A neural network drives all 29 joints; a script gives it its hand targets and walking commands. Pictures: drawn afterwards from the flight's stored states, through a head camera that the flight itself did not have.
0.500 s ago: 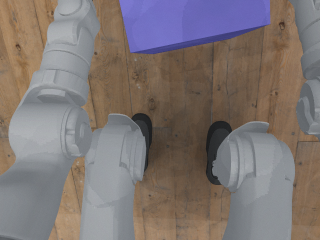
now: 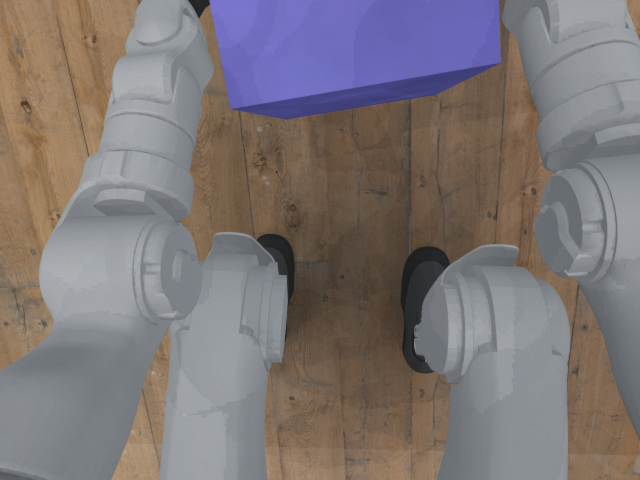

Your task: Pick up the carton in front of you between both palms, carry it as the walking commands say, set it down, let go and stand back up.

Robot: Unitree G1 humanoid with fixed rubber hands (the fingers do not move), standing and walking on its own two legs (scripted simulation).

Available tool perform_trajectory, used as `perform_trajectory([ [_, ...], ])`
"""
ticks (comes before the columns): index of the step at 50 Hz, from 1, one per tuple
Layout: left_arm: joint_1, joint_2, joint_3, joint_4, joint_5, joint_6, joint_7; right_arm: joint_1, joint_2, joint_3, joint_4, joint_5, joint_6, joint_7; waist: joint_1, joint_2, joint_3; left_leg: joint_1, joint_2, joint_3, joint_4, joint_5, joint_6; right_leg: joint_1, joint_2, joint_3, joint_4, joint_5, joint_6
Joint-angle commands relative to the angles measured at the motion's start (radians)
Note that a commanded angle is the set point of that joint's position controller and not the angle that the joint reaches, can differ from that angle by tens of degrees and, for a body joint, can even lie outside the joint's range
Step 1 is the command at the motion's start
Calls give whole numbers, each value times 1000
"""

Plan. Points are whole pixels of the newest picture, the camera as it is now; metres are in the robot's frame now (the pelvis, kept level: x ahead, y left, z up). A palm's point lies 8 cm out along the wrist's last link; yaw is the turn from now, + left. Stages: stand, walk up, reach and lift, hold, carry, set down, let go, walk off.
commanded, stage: reach and lift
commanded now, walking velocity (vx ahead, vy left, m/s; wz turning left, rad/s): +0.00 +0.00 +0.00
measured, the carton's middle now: out of the picture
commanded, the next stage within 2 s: none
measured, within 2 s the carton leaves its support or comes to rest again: leaves its support in 0.06 s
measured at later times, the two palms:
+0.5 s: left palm out of the picture +0.50 +0.13 -0.01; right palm out of the picture +0.52 -0.17 -0.01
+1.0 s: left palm out of the picture +0.47 +0.13 +0.14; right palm out of the picture +0.47 -0.17 +0.13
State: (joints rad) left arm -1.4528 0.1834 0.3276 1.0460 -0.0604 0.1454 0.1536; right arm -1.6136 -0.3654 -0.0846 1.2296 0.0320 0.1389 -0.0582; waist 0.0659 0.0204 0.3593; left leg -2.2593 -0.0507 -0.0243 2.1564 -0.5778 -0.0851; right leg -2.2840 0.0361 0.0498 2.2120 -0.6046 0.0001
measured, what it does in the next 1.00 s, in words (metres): rises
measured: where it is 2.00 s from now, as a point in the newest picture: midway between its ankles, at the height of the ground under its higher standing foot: (343, 321)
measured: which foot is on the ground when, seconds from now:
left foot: down 0.00-1.00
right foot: down 0.00-1.00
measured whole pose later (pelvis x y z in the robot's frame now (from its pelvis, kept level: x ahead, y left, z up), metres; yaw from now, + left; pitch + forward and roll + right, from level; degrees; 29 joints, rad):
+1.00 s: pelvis +0.01 +0.01 +0.19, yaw -4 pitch +40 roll +2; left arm -0.88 -0.07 0.50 0.64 0.22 0.41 0.06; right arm -0.94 -0.01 -0.42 0.73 -0.24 0.39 -0.03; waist 0.05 0.01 -0.23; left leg -1.75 -0.09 -0.08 1.52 -0.48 -0.07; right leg -1.77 0.11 0.12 1.55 -0.48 0.05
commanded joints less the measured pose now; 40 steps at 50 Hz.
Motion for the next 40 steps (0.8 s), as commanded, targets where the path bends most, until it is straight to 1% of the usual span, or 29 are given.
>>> perform_trajectory([
  [1, -624, -914, -335, -356, -96, 12, -271, -349, 989, 171, -268, 56, 26, 266, -3, -78, -1280, 564, -92, 119, -139, 433, 39, 619, 74, -68, -191, 434, -24],
  [2, -587, -922, -361, -313, -139, 15, -276, -432, 978, 254, -387, 100, 3, 248, -20, -84, -1364, 577, -84, 126, -82, 501, 39, 658, 84, -72, -158, 503, -22],
  [3, -679, -943, -378, -388, -157, 11, -266, -460, 1053, 249, -424, 135, 12, 240, 34, -101, -1481, 531, -99, 148, -88, 503, 35, 774, 84, -57, -138, 560, -24],
  [6, -752, -979, -455, -498, -228, 39, -222, -587, 1014, 304, -580, 171, 37, 210, -65, -114, -1719, 712, -103, 135, -109, 542, 39, 880, 91, -105, -140, 591, -19],
  [8, -687, -999, -472, -532, -194, 69, -217, -529, 1057, 324, -594, 151, 59, 200, -57, -144, -1813, 742, -107, 129, -125, 606, 40, 954, 91, -90, -184, 655, -11],
  [9, -673, -983, -416, -435, -150, 82, -229, -411, 1117, 316, -433, 100, 96, 203, -33, -215, -1732, 660, -114, 160, -115, 502, 32, 970, 85, -80, -201, 575, 2],
  [10, -557, -1014, -404, -433, -82, 105, -235, -337, 1127, 310, -474, 101, 106, 215, -1, -97, -1691, 612, -97, 175, -144, 453, 28, 925, 105, -80, -218, 535, 1],
  [12, -559, -1029, -431, -557, -74, 107, -246, -188, 1247, 305, -419, 65, 155, 243, 20, -186, -1784, 657, -107, 172, -170, 457, 36, 934, 105, -87, -240, 540, 19],
  [14, -518, -1066, -375, -476, -15, 144, -263, -50, 1289, 179, -314, -24, 193, 265, -24, -166, -1640, 573, -113, 170, -216, 369, 38, 810, 115, -114, -285, 436, 21],
  [15, -459, -1087, -352, -464, 36, 155, -273, -32, 1340, 165, -293, -35, 205, 271, 41, -186, -1619, 575, -115, 153, -257, 379, 63, 761, 117, -120, -297, 449, 36],
  [16, -534, -1077, -387, -524, 6, 153, -283, -59, 1325, 127, -330, -33, 192, 274, -27, -126, -1605, 540, -113, 153, -275, 362, 50, 721, 131, -126, -328, 413, 24],
  [17, -413, -1069, -281, -416, 75, 180, -282, -76, 1342, 120, -305, -45, 213, 265, 64, -149, -1499, 558, -106, 166, -305, 310, 66, 666, 123, -108, -374, 346, 34],
  [18, -393, -1025, -242, -432, 93, 178, -284, -148, 1332, 143, -384, -23, 202, 268, 85, -223, -1477, 548, -93, 144, -296, 299, 80, 648, 124, -119, -392, 297, 47],
  [19, -448, -1091, -293, -414, 91, 190, -288, -175, 1326, 124, -431, -47, 195, 266, 40, -140, -1528, 555, -106, 150, -325, 284, 71, 668, 129, -113, -415, 279, 26],
  [21, -359, -1096, -226, -318, 119, 201, -305, -147, 1298, 85, -349, -85, 196, 255, 31, -149, -1383, 552, -120, 128, -384, 220, 67, 624, 131, -125, -457, 211, 26],
  [24, -355, -1123, -190, -306, 164, 192, -320, -181, 1268, 49, -323, -126, 189, 254, 63, -154, -1343, 602, -122, 125, -450, 203, 68, 640, 122, -133, -517, 185, 24],
  [25, -382, -1132, -254, -358, 138, 195, -317, -160, 1272, 45, -337, -130, 183, 256, -29, -145, -1415, 638, -110, 131, -463, 199, 41, 685, 141, -141, -543, 200, 14],
  [26, -386, -1152, -278, -373, 117, 191, -325, -226, 1319, 67, -380, -115, 176, 248, 16, -115, -1496, 662, -122, 149, -466, 238, 37, 755, 140, -129, -554, 222, 23],
  [27, -440, -1204, -317, -382, 58, 192, -327, -226, 1345, 80, -423, -106, 187, 240, -51, -141, -1585, 669, -112, 142, -478, 205, 34, 865, 145, -132, -561, 230, 11],
  [28, -437, -1176, -340, -386, 91, 200, -328, -243, 1315, 56, -403, -111, 188, 239, -25, -73, -1528, 692, -110, 129, -517, 198, 30, 779, 143, -138, -552, 225, 9],
  [29, -453, -1202, -371, -414, 56, 199, -326, -211, 1312, 66, -406, -131, 188, 241, -77, -50, -1590, 705, -121, 138, -498, 190, 18, 827, 140, -141, -567, 220, 7],
  [31, -402, -1210, -358, -386, 64, 200, -330, -193, 1402, 141, -430, -75, 198, 232, 1, -76, -1659, 730, -123, 161, -522, 211, 26, 929, 142, -100, -629, 212, 13],
  [34, -452, -1192, -414, -479, 65, 222, -329, -59, 1384, 81, -306, -120, 245, 260, -65, -29, -1559, 753, -112, 144, -571, 208, 13, 931, 132, -108, -663, 248, 7],
  [35, -412, -1209, -423, -513, 63, 225, -336, -31, 1457, 155, -394, -107, 249, 258, -31, -65, -1710, 887, -123, 157, -586, 263, 19, 939, 151, -113, -673, 280, 19],
  [36, -354, -1231, -385, -410, 88, 253, -340, -61, 1428, 102, -359, -101, 257, 269, -53, -23, -1565, 835, -108, 131, -620, 214, 26, 925, 139, -119, -692, 232, 21],
  [37, -348, -1262, -381, -427, 91, 242, -341, 40, 1468, 105, -299, -108, 260, 282, 20, -27, -1558, 848, -113, 152, -642, 250, 22, 954, 137, -106, -714, 267, 18],
  [38, -274, -1197, -365, -398, 135, 243, -344, 73, 1446, 74, -271, -140, 268, 288, 5, -33, -1476, 773, -108, 143, -649, 225, 23, 940, 130, -94, -719, 260, 17],
  [39, -264, -1278, -380, -411, 89, 236, -349, -15, 1458, 128, -418, -106, 241, 302, -29, -3, -1574, 900, -119, 133, -661, 296, 28, 933, 144, -116, -712, 325, 32],
  [40, -157, -1305, -357, -356, 117, 246, -358, -12, 1493, 147, -486, -114, 237, 304, 11, -71, -1630, 926, -119, 111, -687, 316, 38, 986, 131, -113, -745, 336, 32],
])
